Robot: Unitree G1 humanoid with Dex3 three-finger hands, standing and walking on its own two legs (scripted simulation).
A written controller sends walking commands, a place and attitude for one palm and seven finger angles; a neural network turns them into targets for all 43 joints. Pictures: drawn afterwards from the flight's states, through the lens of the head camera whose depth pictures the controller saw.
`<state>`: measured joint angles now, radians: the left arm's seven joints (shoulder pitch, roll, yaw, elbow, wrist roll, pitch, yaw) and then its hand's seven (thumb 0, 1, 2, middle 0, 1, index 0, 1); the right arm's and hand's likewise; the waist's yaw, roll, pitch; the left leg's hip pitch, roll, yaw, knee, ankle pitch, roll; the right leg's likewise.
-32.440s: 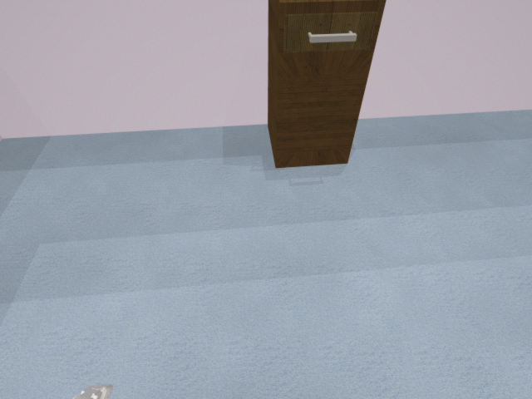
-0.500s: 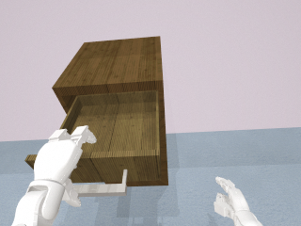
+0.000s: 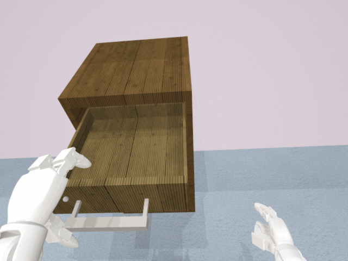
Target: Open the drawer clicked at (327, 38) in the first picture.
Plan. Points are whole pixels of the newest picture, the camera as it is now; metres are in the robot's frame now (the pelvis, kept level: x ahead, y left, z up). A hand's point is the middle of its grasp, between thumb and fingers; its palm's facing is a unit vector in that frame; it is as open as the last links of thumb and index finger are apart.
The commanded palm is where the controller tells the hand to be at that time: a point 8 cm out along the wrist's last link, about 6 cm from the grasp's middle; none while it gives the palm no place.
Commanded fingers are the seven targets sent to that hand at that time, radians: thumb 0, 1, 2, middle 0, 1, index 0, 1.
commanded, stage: draw the hand back to the body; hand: left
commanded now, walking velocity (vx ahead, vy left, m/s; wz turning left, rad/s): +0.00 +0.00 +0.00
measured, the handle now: (109, 214) +0.22 +0.21 -0.02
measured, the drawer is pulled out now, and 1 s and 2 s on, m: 0.30 0.30 0.30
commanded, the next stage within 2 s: step back with the hand held close in 0.96 s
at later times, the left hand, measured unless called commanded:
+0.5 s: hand (70, 181) +0.20 +0.22 +0.16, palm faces +0.35 -0.84 -0.41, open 10.9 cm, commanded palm +0.15 +0.27 +0.18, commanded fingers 0.00 0.48 0.72 -0.23 -0.57 -0.23 -0.57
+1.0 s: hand (66, 182) +0.20 +0.23 +0.16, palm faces +0.40 -0.82 -0.41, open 7.5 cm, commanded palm +0.15 +0.27 +0.18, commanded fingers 0.00 0.90 0.90 -0.20 -0.30 -0.20 -0.30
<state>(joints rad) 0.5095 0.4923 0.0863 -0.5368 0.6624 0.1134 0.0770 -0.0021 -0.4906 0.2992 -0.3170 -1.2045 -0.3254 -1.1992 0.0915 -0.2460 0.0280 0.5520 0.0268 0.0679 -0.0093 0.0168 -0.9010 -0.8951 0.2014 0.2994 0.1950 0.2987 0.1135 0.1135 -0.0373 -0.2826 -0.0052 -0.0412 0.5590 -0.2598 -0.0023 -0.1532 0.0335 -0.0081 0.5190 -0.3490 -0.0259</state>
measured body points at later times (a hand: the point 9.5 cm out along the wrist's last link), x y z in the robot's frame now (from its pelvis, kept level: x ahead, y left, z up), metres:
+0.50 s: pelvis +0.02 +0.00 +0.01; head +0.01 -0.03 +0.46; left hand +0.18 +0.27 +0.18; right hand +0.21 -0.22 -0.08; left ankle +0.02 +0.12 -0.73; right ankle -0.04 -0.10 -0.73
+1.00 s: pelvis +0.02 -0.01 +0.01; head +0.00 -0.04 +0.46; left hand +0.17 +0.27 +0.18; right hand +0.23 -0.22 -0.07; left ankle +0.02 +0.12 -0.73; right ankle -0.04 -0.10 -0.73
